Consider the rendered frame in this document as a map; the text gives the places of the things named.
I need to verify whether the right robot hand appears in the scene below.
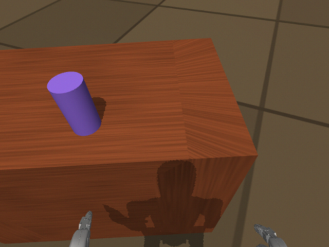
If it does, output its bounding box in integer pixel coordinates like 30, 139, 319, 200
254, 224, 287, 247

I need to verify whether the left robot hand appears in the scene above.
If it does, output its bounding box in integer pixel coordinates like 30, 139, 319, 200
69, 211, 93, 247

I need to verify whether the can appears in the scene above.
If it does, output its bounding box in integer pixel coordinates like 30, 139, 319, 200
47, 72, 101, 136

